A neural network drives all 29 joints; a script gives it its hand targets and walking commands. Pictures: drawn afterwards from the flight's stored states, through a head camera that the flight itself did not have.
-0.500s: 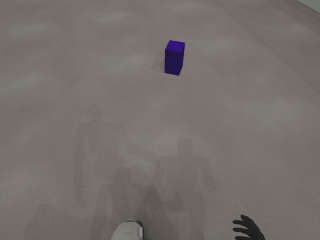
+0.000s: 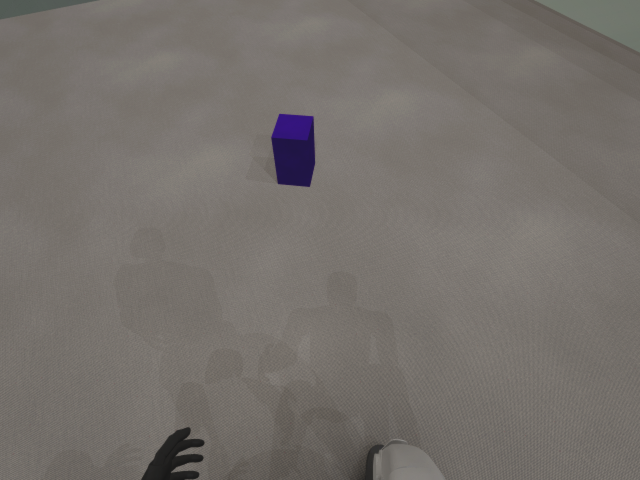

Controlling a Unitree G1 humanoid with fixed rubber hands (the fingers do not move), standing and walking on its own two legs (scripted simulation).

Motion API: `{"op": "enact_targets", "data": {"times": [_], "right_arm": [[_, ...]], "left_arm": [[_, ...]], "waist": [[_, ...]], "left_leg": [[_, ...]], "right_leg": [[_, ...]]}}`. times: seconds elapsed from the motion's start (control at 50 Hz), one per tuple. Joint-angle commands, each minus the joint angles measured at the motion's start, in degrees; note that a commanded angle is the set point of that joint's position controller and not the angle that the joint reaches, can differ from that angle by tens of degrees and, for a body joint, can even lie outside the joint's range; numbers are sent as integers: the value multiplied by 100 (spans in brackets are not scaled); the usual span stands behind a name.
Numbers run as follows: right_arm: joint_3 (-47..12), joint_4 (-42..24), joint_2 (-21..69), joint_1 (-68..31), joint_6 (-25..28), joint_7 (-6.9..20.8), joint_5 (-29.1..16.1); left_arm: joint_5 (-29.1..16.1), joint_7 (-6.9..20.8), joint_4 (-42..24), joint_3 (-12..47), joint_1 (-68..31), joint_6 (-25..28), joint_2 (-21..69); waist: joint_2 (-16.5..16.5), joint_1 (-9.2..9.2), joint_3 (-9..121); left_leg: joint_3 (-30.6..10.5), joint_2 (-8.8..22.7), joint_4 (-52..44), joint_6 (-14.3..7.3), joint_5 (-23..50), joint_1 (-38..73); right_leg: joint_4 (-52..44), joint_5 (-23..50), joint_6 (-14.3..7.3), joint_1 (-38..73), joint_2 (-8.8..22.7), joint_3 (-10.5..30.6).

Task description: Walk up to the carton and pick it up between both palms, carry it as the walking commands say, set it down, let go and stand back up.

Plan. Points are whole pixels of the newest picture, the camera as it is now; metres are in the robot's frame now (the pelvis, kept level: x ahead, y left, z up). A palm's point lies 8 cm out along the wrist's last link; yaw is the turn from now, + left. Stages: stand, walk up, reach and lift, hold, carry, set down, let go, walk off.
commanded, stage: walk up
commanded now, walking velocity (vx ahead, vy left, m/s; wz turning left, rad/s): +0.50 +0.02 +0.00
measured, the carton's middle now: (295, 151) +1.42 +0.06 -0.64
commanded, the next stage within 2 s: none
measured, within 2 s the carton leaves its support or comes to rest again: neither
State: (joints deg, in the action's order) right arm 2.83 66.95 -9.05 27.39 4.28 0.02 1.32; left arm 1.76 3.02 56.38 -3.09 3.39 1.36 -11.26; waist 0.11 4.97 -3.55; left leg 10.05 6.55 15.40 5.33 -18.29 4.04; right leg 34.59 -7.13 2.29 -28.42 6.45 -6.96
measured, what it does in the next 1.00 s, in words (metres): walks ahead: right foot, then left foot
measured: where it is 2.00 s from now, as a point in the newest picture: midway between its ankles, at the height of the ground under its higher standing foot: (288, 249)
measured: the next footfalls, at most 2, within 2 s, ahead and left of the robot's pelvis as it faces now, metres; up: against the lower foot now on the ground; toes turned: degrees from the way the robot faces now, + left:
right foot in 0.04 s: +0.17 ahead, -0.14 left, +0.00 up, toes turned -9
left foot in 0.60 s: +0.46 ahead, +0.19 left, +0.00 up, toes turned +10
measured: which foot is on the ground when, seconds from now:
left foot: down 0.00-0.04, up 0.06-0.58, down 0.60-1.00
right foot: up 0.00-0.02, down 0.04-0.60, up 0.62-1.00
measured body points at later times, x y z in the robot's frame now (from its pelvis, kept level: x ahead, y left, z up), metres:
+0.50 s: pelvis +0.24 +0.01 +0.01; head +0.27 -0.01 +0.46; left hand +0.10 +0.23 -0.12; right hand +0.39 -0.21 -0.14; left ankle +0.39 +0.18 -0.68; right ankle +0.13 -0.13 -0.74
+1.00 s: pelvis +0.50 +0.07 +0.01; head +0.52 +0.06 +0.46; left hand +0.67 +0.29 -0.11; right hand +0.39 -0.14 -0.14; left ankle +0.42 +0.18 -0.74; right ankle +0.64 -0.07 -0.69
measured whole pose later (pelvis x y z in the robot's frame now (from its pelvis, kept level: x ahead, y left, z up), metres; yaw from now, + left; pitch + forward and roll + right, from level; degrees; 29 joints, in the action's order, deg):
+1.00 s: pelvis +0.50 +0.07 +0.01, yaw -1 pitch -1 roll +0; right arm 2.5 66.2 -8.6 26.5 4.6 -0.1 1.3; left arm 1.9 2.5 54.1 -3.8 2.6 0.8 -11.5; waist 0.0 5.4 -3.2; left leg 9.9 2.4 13.4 0.9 -14.0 1.7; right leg 40.1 -4.7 2.5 -32.0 6.1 -5.2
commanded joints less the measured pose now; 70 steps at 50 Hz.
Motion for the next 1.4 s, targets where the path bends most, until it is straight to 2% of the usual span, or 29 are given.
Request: {"op": "enact_targets", "data": {"times": [0.0,0.02,0.04,0.06,0.1,0.14,0.16,0.18,0.24,0.36,0.48,0.54,0.56,0.58,0.6,0.62,0.66,0.7,0.72,0.88,1.04,1.08,1.1,1.12,1.14,1.18,1.24,1.3,1.38], "right_arm": [[51,-238,-926,-215,33,-28,43],[-24,-422,-769,-209,54,-15,104],[-173,-488,-399,205,49,-25,-20],[-66,-387,-614,73,-13,-63,25],[31,-385,-574,-398,-69,31,46],[116,-513,-521,-511,-229,116,97],[54,-536,-358,-336,-301,150,136],[79,-609,-348,-481,-370,166,146],[76,-869,-366,-991,-477,246,169],[-14,-1422,-322,-2225,-453,397,65],[-35,-1761,-404,-3175,-262,420,1],[64,-1503,-690,-2269,-132,302,47],[205,-1103,-942,-1419,-74,224,94],[370,-783,-1325,-486,5,145,201],[570,-688,-1910,280,41,27,269],[559,-661,-2018,363,18,23,77],[283,-830,-1298,-369,68,23,73],[114,-789,-631,-1114,69,-2,76],[101,-805,-606,-1125,97,-10,12],[71,-516,-610,-525,180,-37,-35],[99,-255,-869,35,94,-53,15],[23,-227,-846,-44,45,-41,29],[-50,-332,-729,-204,28,-26,64],[-165,-447,-323,272,16,-27,-33],[-113,-325,-509,389,12,-53,-33],[12,-400,-526,-243,-26,15,36],[92,-503,-293,-276,-258,112,135],[68,-812,-188,-637,-420,173,156],[38,-1248,-272,-1519,-476,317,119]], "left_arm": [[33,-175,229,-232,1497,262,-675],[120,-271,549,-442,2625,345,-1195],[133,-326,514,-537,3096,361,-1848],[60,-356,475,-426,3007,310,-1758],[3,-336,278,-269,1854,337,-1012],[-29,-311,202,-187,1386,362,-638],[-29,-298,212,-183,1481,382,-585],[-47,-305,221,-189,1626,405,-508],[-27,-310,341,-146,2087,419,-579],[-19,-355,401,-149,2594,383,-647],[-18,-421,612,-217,3023,385,-923],[-157,-393,675,-198,2659,357,-1000],[-177,-356,654,-146,2767,331,-874],[-171,-319,640,-92,2788,309,-726],[-185,-293,364,0,2641,342,-298],[-172,-335,245,-4,2513,409,-375],[-180,-316,483,-85,2167,385,-360],[-89,-218,363,-82,1806,316,-222],[20,-176,309,-109,1869,222,-151],[62,-55,-266,-68,443,-48,-54],[-34,-70,-583,-76,-406,127,-232],[28,-178,-98,-168,866,252,-478],[81,-262,277,-352,2074,313,-868],[178,-372,453,-586,2987,334,-1672],[73,-383,414,-485,2895,306,-1702],[17,-340,193,-278,1758,336,-1025],[-41,-341,153,-169,1387,389,-432],[-55,-368,328,-104,2059,456,-424],[-28,-368,355,-108,2288,428,-523]], "waist": [[-57,-767,808],[-1224,-1189,1457],[-2207,-1209,1739],[-1057,-1001,1702],[-549,-669,614],[-579,-446,123],[-1069,-422,52],[-1024,-431,-80],[-988,-583,-158],[-881,-819,-616],[-991,-1047,-583],[-1066,-557,209],[-513,-334,855],[200,58,1492],[1996,235,1933],[2002,199,2031],[486,-179,1208],[666,-336,461],[866,-444,429],[745,-339,-502],[577,-133,-170],[109,-635,601],[-144,-1079,1301],[-1788,-1223,1797],[-1199,-1000,1919],[-434,-638,837],[-644,-413,37],[-690,-488,-77],[-990,-703,-394]], "left_leg": [[-114,550,2007,-901,1906,-1252],[-123,209,3765,-677,418,-2348],[-396,-524,5179,-486,-1508,-3906],[-1018,-177,5840,-444,-1329,-3922],[-1069,246,5561,-395,-235,-3802],[-916,346,5168,-392,535,-3375],[-834,254,5003,-394,779,-3471],[-802,333,4838,-357,946,-3486],[-692,259,4503,-291,1297,-3872],[-573,162,2979,-156,1876,-4144],[-397,86,1756,-246,1513,-4081],[-272,-28,1374,-504,908,-2213],[39,-248,1304,-628,698,-866],[-587,236,1352,-798,517,665],[-3039,1897,479,-1017,88,1503],[-4094,2212,-205,-1297,-87,1465],[-3161,1920,111,-1260,1594,251],[-1626,1081,-38,-1161,1600,-860],[-1433,1049,-192,-1175,1478,-1115],[-901,901,-1066,-1076,587,-1385],[-681,952,-296,-1213,2114,-548],[-225,571,1505,-980,2739,-1007],[-183,242,3020,-818,1766,-2075],[-217,-670,4818,-418,-999,-3915],[-956,-293,5596,-457,-1326,-3957],[-1086,110,5571,-432,-368,-3756],[-872,159,4958,-352,614,-3554],[-723,95,4497,-274,1124,-3756],[-709,100,3817,-185,1557,-4157]], "right_leg": [[-772,-205,-420,2464,-161,-58],[-929,-470,-583,3555,814,1171],[-1861,-122,-874,4515,2435,3941],[-1960,-244,-996,3978,2609,4251],[-2000,496,-764,2762,1782,2424],[-2351,-343,-508,1788,1245,1469],[-2380,-106,-422,1807,1174,1272],[-2394,103,-436,1718,1109,1032],[-2372,485,-507,1872,1142,822],[-2891,-535,-466,1970,1112,633],[-2504,856,-665,2993,1320,519],[-1559,845,-576,2602,847,-105],[-457,928,-566,2171,529,-256],[1065,329,-514,1135,382,-252],[2810,-2069,-282,-398,-301,-105],[3639,-2421,-378,-965,-282,450],[4011,-1570,-329,-939,160,828],[3361,-1124,-256,-538,313,780],[3215,-918,-198,-336,235,624],[1116,307,41,-418,48,270],[-326,-317,-137,398,-152,53],[-858,-100,-452,2040,-217,-63],[-792,-158,-664,3536,381,675],[-1534,380,-1032,4893,2320,3665],[-1648,707,-1117,4544,2507,4036],[-1864,674,-838,2990,1752,2519],[-2386,15,-582,1953,1204,1369],[-2282,700,-458,1940,1059,987],[-2645,-172,-516,1968,1083,968]]}}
